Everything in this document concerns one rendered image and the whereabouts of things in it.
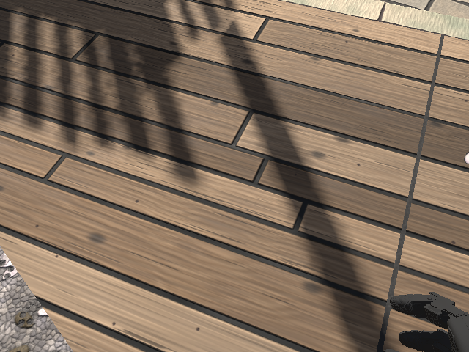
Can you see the right robot hand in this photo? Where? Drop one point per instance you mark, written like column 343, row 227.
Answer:
column 439, row 311

